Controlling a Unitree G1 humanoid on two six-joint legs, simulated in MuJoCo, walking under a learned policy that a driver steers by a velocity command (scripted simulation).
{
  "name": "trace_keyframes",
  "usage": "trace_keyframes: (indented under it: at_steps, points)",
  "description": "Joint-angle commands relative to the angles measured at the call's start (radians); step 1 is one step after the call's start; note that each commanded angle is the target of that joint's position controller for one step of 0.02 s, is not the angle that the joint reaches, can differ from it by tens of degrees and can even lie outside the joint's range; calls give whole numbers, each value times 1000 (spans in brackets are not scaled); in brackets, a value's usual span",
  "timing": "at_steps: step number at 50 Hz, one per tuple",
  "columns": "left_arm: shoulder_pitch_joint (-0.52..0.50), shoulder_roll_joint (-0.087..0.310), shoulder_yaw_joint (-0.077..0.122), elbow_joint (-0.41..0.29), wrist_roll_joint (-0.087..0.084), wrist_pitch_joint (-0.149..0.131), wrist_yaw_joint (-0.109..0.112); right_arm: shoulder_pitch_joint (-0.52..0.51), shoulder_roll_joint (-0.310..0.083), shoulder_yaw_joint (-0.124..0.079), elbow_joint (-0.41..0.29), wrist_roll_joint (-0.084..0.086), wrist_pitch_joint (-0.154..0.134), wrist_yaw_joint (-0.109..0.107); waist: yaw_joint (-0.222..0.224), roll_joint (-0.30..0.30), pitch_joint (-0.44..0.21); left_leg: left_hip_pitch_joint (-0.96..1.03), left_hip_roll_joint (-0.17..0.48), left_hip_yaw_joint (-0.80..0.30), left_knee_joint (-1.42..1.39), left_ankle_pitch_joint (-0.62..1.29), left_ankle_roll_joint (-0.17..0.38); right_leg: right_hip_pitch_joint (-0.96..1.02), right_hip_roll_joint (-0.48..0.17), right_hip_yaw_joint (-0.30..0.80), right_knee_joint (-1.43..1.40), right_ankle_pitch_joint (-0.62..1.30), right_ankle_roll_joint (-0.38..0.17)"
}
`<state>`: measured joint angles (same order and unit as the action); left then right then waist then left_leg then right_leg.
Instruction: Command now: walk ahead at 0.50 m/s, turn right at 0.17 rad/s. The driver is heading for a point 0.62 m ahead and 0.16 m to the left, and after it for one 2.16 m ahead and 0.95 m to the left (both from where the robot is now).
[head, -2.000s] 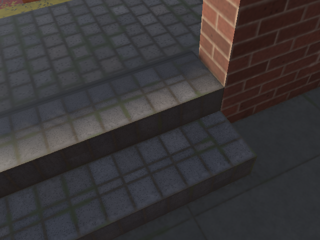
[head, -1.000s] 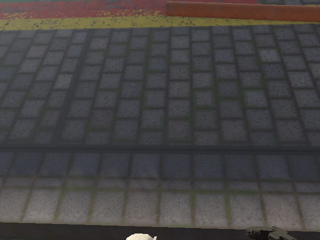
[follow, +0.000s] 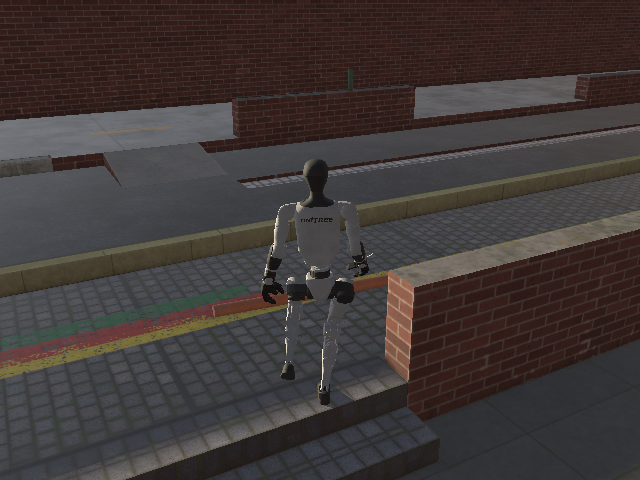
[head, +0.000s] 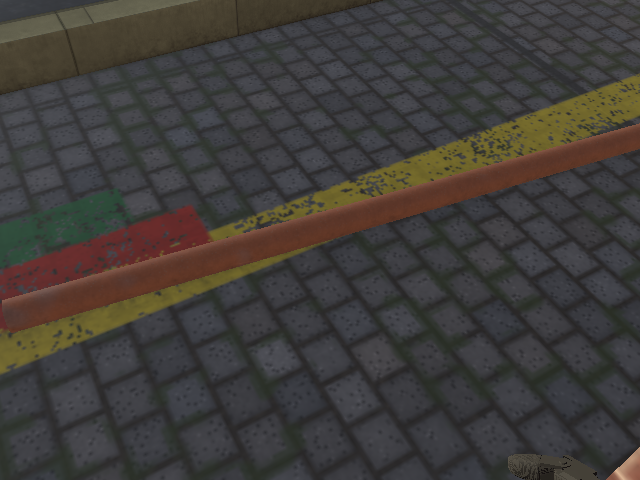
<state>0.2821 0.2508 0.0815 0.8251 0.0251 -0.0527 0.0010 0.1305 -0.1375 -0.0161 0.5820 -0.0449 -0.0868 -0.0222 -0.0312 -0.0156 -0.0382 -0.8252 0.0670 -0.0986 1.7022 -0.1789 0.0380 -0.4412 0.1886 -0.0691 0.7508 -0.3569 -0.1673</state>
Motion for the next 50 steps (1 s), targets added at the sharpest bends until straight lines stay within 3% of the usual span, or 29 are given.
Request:
trace_keyframes:
  at_steps: [1, 3, 4, 6, 9, 13, 16, 17, 18, 19, 20, 21, 22, 23, 24, 26, 28, 32, 35, 37, 39, 41, 42, 43, 44, 45, 46, 48, 50]
  points:
    - [-23, 47, -8, -44, -8, -80, -5, 133, -92, -10, -1, -11, 33, 4, -38, 76, 70, 2, 42, 63, -300, 59, -10, -10, -238, 285, -430, 491, -20]
    - [68, 70, -3, -20, -16, -87, 2, 55, -102, -11, 5, 1, 36, 27, 25, 6, 38, 8, 40, 123, -501, 145, -7, 143, -234, 219, -472, 678, 24]
    - [99, 70, -2, -17, -26, -86, 4, 15, -96, -10, 6, 6, 37, 34, 51, -8, 27, 25, 37, 143, -597, 178, 1, 211, -229, 187, -492, 720, 51]
    - [135, 79, -3, -19, -28, -76, 6, -36, -86, -7, 15, 25, 37, 50, 88, -46, 2, 58, 12, 186, -759, 220, 16, 343, -238, 148, -510, 766, 92]
    - [156, 89, -6, -23, -19, -73, 7, -146, -86, -9, 0, 32, 45, 67, 126, -89, 27, 75, -16, 211, -945, 220, 32, 485, -286, 130, -569, 794, 86]
    - [149, 104, -11, -14, -7, -72, 29, -117, -120, -24, 20, 29, 53, 63, 93, -68, 32, 218, -93, 245, -1079, 117, 73, 594, -347, 45, -497, 1147, 93]
    - [153, 144, -2, -12, 8, -49, 55, 70, -195, -54, 76, 18, 57, 48, 7, -117, -27, 380, -167, 243, -1160, -8, 125, 658, -386, 28, -233, 1415, 125]
    - [133, 172, 6, -23, 3, -41, 58, 186, -219, -69, 110, 12, 48, 43, -51, -111, -58, 520, -169, 215, -1229, 9, 150, 590, -383, 16, -64, 1356, 125]
    - [66, 180, 7, -65, -6, -41, 57, 333, -247, -85, 145, -2, 38, 37, -141, -69, -125, 786, -81, 94, -1246, 49, 202, 364, -347, -12, 202, 1079, 119]
    - [138, 69, -18, -125, -32, -44, 43, 357, -359, -117, 153, -12, 37, 33, -67, 234, -209, 1184, 217, -368, -1190, 191, 388, -141, -157, -25, 622, 124, 178]
    - [92, 94, -21, -137, 2, -52, 36, 324, -314, -110, 147, 44, 42, 40, -62, 121, -269, 1149, 259, -625, -1337, 187, 436, -248, -109, 131, 769, -98, 169]
    - [17, 100, -25, -176, 0, -64, 25, 261, -297, -107, 130, 51, 43, 36, -38, 39, -126, 1021, 230, -485, -1382, 149, 410, -305, -176, 180, 733, 6, 161]
    - [-4, 109, -28, -186, -5, -74, 15, 229, -254, -95, 128, 44, 44, 35, -10, -26, -57, 903, 200, -408, -1417, 167, 371, -286, -203, 159, 675, 46, 158]
    - [-9, 111, -27, -189, 3, -66, 9, 211, -230, -86, 125, 43, 39, 30, 23, -65, 9, 794, 158, -339, -1441, 219, 332, -262, -226, 152, 609, 50, 164]
    - [-1, 102, -31, -200, 18, -44, 2, 203, -216, -77, 131, 48, 34, 23, 52, -53, 37, 710, 115, -287, -1462, 248, 306, -232, -239, 146, 570, 50, 178]
    - [4, 81, -38, -198, 29, -10, -4, 219, -248, -76, 135, 49, 11, 27, 65, -21, 52, 643, 82, -232, -1495, 291, 279, -208, -256, 119, 463, 27, 192]
    - [-49, 69, -47, -219, 28, 4, -8, 257, -273, -80, 152, 47, 4, 29, 52, 25, 66, 614, 42, -186, -1511, 345, 260, -229, -263, 89, 357, 89, 201]
    - [-206, 40, -62, -259, 20, 8, -20, 306, -262, -75, 173, 48, 11, 32, -8, 91, 63, 613, -38, -118, -1464, 443, 176, -186, -240, 50, 74, 307, 209]
    - [-309, 50, -65, -282, 4, 1, -19, 373, -277, -81, 185, 45, 16, 24, -63, 103, 46, 691, -22, -167, -1414, 492, 156, -168, -201, 40, -57, 359, 202]
    - [-347, 60, -65, -300, 4, -7, -15, 381, -284, -85, 182, 35, 23, 14, -76, 108, 45, 771, 9, -216, -1367, 522, 161, -181, -186, 51, -109, 330, 194]
    - [-290, 79, -59, -290, 3, -18, -10, 331, -299, -91, 163, 32, 28, 2, -27, 92, 27, 777, 28, -251, -1302, 566, 130, -68, -167, 78, -201, 288, 172]
    - [-66, 138, -32, -222, 18, -36, 7, 269, -315, -94, 139, 37, 20, 14, 77, 70, -84, 712, -37, -207, -1065, 646, 90, 247, -161, 79, -280, 287, 127]
    - [86, 200, -15, -215, 38, -46, 25, 271, -261, -78, 111, 48, 11, 25, 136, 5, -210, 577, -77, -168, -820, 410, 73, 491, -346, 249, -286, 138, 71]
    - [118, 276, 4, -225, 57, -38, 33, 386, -165, -57, 92, 72, 12, 23, 93, -211, -332, 296, -214, -32, -528, -330, 45, 749, -638, 655, -321, 107, -35]
    - [86, 246, 8, -224, 31, -22, 28, 386, -254, -67, 94, 35, 25, 19, 77, -210, -324, 173, -171, -3, -397, -364, 52, 683, -653, 866, -410, -49, -88]
    - [17, 151, -13, -231, 22, -14, 26, 314, -265, -72, 103, 18, 37, 22, 67, -88, -164, 143, -115, -1, -372, -258, 46, 545, -597, 721, -443, -144, -63]
    - [-24, 94, -26, -225, 14, -11, 22, 254, -258, -69, 97, 14, 43, 33, 66, -38, -71, 145, -86, 17, -410, -192, 37, 444, -536, 570, -464, -105, -27]
    - [-16, 77, -32, -191, 8, -20, 26, 228, -229, -64, 91, 1, 60, 55, 44, -93, 15, 187, -48, 28, -478, -160, 14, 310, -460, 366, -514, 79, 13]
    - [12, 82, -27, -164, 0, -40, 19, 228, -207, -56, 88, 0, 78, 65, 28, -96, 25, 217, -37, 37, -503, -150, 2, 268, -450, 275, -538, 222, 9]
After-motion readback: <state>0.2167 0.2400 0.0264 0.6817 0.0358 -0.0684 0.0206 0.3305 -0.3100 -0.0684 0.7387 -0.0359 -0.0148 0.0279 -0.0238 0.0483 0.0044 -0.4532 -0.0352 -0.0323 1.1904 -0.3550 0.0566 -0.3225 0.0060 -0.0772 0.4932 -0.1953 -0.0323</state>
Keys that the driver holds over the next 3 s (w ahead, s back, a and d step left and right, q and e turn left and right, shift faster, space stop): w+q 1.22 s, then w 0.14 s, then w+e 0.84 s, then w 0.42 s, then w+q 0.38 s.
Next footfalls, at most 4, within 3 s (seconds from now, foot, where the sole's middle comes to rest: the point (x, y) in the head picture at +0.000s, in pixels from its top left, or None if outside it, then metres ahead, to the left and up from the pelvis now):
0.36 left None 0.37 0.12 -0.74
0.84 right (290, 385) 0.72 0.05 -0.74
1.34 left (139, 366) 0.77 0.38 -0.74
1.80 right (153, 243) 1.11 0.40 -0.70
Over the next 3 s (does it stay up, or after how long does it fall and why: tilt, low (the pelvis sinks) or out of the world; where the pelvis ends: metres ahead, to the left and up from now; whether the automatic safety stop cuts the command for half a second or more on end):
stays up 1.55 0.58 0.05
